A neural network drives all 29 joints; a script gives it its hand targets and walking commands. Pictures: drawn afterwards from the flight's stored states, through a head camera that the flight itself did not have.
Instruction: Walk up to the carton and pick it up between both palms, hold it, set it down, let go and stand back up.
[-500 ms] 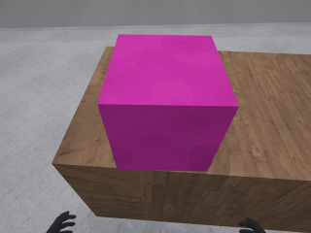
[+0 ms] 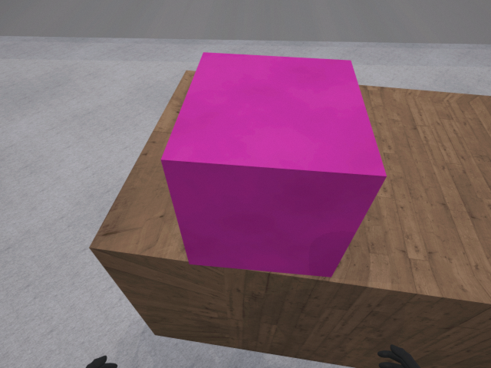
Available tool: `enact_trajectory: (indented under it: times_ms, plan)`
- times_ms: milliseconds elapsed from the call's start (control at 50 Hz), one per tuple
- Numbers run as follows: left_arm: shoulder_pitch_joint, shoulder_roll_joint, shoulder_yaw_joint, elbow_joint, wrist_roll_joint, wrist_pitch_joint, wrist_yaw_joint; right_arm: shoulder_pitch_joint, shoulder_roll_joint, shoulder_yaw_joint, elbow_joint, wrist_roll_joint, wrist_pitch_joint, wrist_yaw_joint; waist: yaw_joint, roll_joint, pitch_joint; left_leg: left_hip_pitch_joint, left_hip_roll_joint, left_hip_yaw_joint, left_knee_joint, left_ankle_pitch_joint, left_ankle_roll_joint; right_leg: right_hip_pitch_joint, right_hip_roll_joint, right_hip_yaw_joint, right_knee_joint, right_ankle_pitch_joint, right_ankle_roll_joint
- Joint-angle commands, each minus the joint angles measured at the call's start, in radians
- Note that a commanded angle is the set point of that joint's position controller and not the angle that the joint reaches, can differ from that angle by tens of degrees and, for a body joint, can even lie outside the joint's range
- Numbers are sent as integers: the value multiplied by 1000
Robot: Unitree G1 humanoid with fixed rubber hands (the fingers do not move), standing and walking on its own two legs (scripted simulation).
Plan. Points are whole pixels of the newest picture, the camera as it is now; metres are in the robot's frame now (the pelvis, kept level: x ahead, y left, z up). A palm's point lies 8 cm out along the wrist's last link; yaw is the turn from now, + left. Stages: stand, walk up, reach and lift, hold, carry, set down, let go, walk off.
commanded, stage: walk up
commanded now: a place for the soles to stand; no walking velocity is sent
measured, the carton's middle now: (267, 165) +0.49 -0.04 +0.05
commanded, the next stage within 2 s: reach and lift in 0.30 s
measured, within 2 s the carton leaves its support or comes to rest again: neither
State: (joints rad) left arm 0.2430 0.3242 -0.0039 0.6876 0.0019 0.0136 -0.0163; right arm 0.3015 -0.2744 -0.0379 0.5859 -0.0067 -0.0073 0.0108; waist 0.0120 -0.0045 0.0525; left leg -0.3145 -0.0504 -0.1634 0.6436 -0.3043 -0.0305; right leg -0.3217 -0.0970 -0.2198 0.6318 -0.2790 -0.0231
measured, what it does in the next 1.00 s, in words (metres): stands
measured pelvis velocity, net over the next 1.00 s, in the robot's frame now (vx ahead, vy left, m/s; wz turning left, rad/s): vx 0.02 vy -0.01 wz -0.05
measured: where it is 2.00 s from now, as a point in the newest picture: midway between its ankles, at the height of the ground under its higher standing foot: outside the picture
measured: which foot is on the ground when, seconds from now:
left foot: down 0.00-1.00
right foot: down 0.00-1.00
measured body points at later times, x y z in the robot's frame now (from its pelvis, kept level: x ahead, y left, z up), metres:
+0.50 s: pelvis -0.01 -0.01 -0.01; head +0.01 -0.01 +0.44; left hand +0.16 +0.27 -0.09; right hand +0.15 -0.27 -0.11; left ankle +0.03 +0.14 -0.72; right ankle +0.03 -0.11 -0.72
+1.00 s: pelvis +0.02 -0.01 +0.02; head +0.02 +0.02 +0.47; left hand +0.20 +0.26 -0.04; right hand +0.21 -0.23 -0.04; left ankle +0.03 +0.14 -0.72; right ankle +0.03 -0.11 -0.72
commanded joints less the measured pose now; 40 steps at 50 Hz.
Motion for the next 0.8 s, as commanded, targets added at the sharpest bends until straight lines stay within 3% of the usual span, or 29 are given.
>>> enact_trajectory:
  times_ms: [0, 280, 300, 320, 340, 380, 400, 420, 440, 460, 500, 560, 620, 780]
  plan:
    - [-19, 155, 44, -86, -1, -10, 3, 16, -155, -45, -93, 2, -17, -9, -1, 0, -68, -98, 58, -71, -91, 125, 68, 120, -118, 169, -167, -56, -56]
    - [-20, 158, 49, -96, 1, -4, 4, 9, -161, -50, -103, 2, -12, -7, 2, 27, -54, -135, 53, -97, -105, 96, 73, 137, -110, 170, -154, -80, -53]
    - [-316, 114, 109, -307, 25, 106, 47, -289, -61, -74, 141, -99, -163, -7, -31, 182, -93, -341, 155, 142, -169, -234, 56, 275, 109, 128, 30, -27, 0]
    - [-188, 43, 118, -305, 80, 152, 62, -229, -126, -89, 228, -89, -213, 15, -8, 241, -33, -665, 200, 158, -263, -326, 100, 629, 167, 116, 144, 113, 19]
    - [-153, 32, 151, -320, 112, 162, 58, -211, -149, -94, 265, -82, -231, 19, -7, 225, -69, -772, 212, 181, -280, -284, 113, 762, 170, 125, 184, 172, 20]
    - [-109, 68, 181, -324, 95, 177, 41, -211, -124, -71, 258, -73, -261, 6, -4, 100, -91, -671, 160, 225, -210, -163, 106, 678, 131, 150, 118, 123, 22]
    - [-104, 101, 177, -324, 50, 188, 32, -230, -103, -72, 224, -76, -277, 0, -6, -3, -93, -493, 104, 262, -157, -76, 89, 522, 97, 170, 22, 28, 15]
    - [-127, 121, 160, -341, 1, 200, 30, -261, -79, -71, 159, -75, -291, -5, -10, -93, -92, -277, 65, 256, -114, -31, 79, 334, 63, 190, -77, -47, 20]
    - [-136, 129, 143, -324, -37, 210, 24, -276, -64, -64, 103, -74, -299, -9, -11, -167, -75, -107, 36, 245, -85, 10, 78, 188, 38, 214, -154, -88, 25]
    - [-128, 138, 147, -316, -49, 212, 17, -273, -61, -54, 62, -68, -298, -12, 5, -200, -69, -16, 19, 237, -76, 44, 78, 128, 24, 237, -205, -108, 27]
    - [-105, 145, 168, -312, -42, 206, 14, -249, -53, -34, 25, -54, -285, -11, 35, -199, -64, 40, 3, 238, -101, 84, 73, 142, 11, 269, -264, -133, 26]
    - [-86, 139, 195, -313, -15, 200, 28, -225, -37, -32, 38, -43, -246, -7, 57, -72, -23, -5, 6, 246, -200, 85, 53, 260, 46, 250, -267, -94, 27]
    - [-87, 110, 203, -328, 12, 181, 36, -223, -33, -36, 60, -24, -223, 2, 56, 36, 24, -82, 21, 257, -279, 66, 41, 375, 86, 223, -238, -35, 21]
    - [-132, 108, 144, -427, -51, 96, 25, -199, 22, -25, -62, 27, -225, 1, 20, 19, 17, 99, 1, 250, -281, 111, 33, 244, 53, 248, -341, -51, 24]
